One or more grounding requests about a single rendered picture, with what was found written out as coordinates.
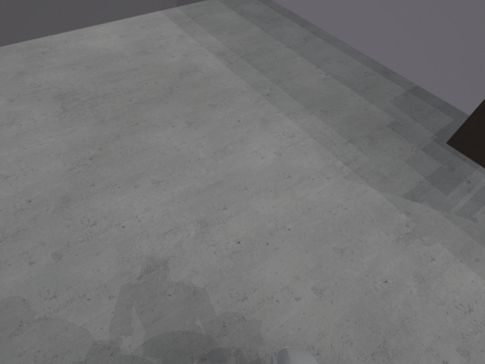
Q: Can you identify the robot right thigh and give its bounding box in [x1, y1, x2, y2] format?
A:
[271, 347, 318, 364]

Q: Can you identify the cupboard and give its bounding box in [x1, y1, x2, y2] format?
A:
[447, 100, 485, 168]

